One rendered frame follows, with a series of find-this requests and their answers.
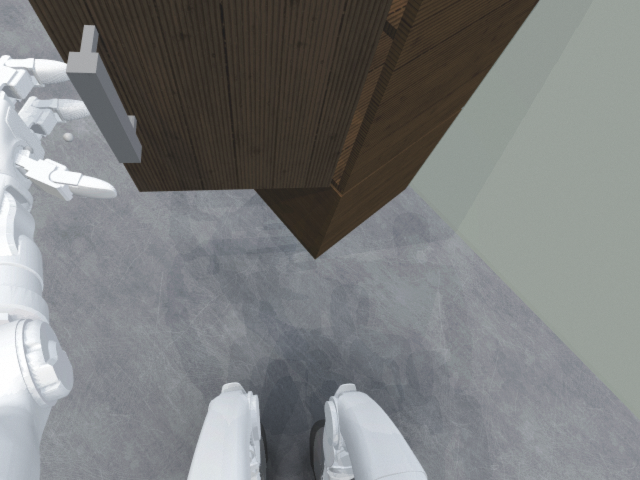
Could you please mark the left robot upper arm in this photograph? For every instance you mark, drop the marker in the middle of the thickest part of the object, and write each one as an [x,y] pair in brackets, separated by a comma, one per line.
[34,373]

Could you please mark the cupboard door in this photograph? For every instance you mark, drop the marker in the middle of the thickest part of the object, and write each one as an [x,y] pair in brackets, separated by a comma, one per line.
[230,94]

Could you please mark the left robot hand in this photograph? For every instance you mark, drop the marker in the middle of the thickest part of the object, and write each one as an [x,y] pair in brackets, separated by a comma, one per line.
[34,121]

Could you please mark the robot left thigh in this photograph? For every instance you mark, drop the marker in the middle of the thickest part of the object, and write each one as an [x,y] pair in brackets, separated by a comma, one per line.
[223,448]

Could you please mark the handle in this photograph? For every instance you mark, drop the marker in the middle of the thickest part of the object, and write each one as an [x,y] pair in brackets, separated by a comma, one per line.
[91,80]

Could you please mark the left robot forearm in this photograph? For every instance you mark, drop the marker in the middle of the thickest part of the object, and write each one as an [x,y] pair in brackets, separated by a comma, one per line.
[21,268]

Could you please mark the right robot shin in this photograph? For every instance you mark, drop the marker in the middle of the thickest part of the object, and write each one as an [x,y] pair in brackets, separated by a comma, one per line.
[337,462]

